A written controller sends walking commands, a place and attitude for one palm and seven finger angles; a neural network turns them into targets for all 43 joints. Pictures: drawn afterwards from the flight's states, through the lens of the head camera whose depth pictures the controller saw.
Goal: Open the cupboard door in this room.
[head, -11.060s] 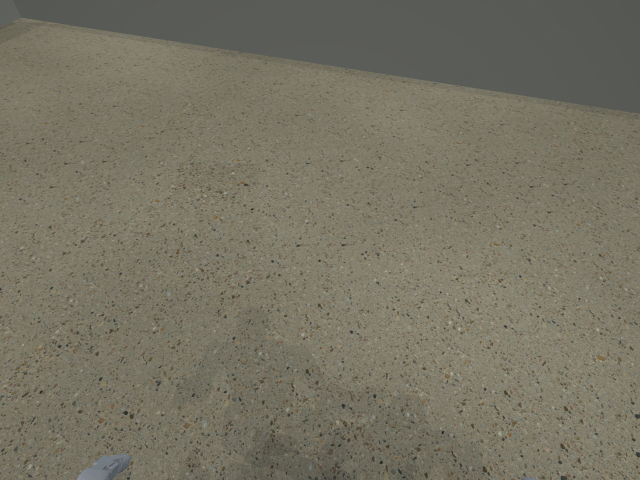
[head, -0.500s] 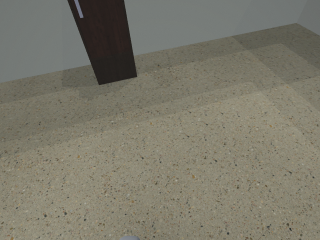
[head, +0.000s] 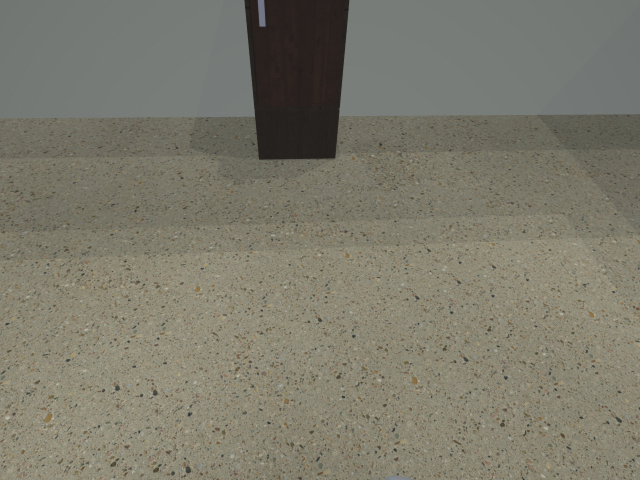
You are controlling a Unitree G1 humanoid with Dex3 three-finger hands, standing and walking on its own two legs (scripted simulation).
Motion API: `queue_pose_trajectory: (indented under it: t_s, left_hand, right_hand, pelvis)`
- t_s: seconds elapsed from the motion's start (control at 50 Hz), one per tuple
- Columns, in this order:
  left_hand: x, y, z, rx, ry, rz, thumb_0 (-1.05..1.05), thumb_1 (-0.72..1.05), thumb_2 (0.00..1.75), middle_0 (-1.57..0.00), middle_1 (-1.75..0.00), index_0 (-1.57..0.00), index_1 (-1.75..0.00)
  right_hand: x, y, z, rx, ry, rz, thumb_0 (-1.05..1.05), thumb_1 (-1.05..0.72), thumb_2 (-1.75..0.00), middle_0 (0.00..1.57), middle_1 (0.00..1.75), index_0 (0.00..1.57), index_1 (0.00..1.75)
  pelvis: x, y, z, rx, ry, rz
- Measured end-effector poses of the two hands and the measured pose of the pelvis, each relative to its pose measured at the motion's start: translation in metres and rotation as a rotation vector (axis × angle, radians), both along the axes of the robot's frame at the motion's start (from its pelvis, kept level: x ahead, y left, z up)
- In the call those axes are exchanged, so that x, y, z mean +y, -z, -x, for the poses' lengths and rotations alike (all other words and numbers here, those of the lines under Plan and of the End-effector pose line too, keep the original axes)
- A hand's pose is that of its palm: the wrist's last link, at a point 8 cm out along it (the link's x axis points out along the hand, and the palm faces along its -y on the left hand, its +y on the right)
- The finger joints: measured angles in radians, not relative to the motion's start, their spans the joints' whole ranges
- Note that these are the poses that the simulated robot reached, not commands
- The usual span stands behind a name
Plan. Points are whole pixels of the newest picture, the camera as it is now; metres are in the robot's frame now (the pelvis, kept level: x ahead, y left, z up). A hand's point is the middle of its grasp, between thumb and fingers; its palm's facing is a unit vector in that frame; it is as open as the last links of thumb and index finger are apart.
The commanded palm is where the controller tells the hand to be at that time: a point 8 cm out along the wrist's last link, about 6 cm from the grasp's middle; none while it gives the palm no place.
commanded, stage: stand and wait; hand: left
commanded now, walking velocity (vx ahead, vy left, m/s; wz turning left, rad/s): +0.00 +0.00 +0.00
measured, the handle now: (261, 5) +1.66 +0.30 -0.04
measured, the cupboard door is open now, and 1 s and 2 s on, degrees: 0 0 0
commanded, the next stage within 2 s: turn or walk to find it in 0.16 s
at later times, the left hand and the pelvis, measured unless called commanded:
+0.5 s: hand out of the picture +0.08 +0.12 -0.15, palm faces +0.17 -0.95 -0.28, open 7.3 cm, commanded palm none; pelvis +0.05 -0.07 +0.00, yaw +8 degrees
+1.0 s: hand out of the picture +0.06 +0.13 -0.17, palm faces +0.18 -0.97 -0.18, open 7.4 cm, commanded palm none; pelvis +0.08 -0.05 -0.01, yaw +9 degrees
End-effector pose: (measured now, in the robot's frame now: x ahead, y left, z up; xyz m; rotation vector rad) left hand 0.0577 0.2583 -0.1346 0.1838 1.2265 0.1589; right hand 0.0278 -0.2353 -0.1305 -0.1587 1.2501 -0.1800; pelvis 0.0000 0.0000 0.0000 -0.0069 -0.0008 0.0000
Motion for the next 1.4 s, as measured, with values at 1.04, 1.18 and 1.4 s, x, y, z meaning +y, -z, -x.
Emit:
queue_pose_trajectory:
  t_s: [1.04, 1.18, 1.4]
  left_hand:
    - [-0.084, 0.011, -0.007, 0.096, -0.186, 0.03, 0.01, 0.91, 0.9, -0.2, -0.3, -0.19, -0.3]
    - [-0.098, 0.004, -0.025, 0.088, -0.257, 0.013, 0.0, 0.91, 0.9, -0.19, -0.3, -0.19, -0.3]
    - [-0.118, 0.013, -0.033, 0.306, -0.326, 0.15, 0.01, 0.91, 0.9, -0.2, -0.3, -0.2, -0.3]
  right_hand:
    - [-0.055, 0.037, -0.079, 0.171, -0.125, -0.04, 0.0, -0.92, -0.9, 0.2, 0.3, 0.21, 0.3]
    - [-0.065, 0.032, -0.122, 0.221, -0.149, -0.049, 0.01, -0.92, -0.9, 0.2, 0.3, 0.2, 0.3]
    - [-0.01, 0.016, -0.299, 0.009, -0.244, -0.048, 0.01, -0.91, -0.9, 0.2, 0.29, 0.2, 0.3]
  pelvis:
    - [-0.057, 0.014, -0.096, -0.015, -0.16, -0.033]
    - [-0.065, 0.008, -0.137, -0.023, -0.18, -0.026]
    - [-0.029, 0.008, -0.219, -0.012, -0.209, 0.002]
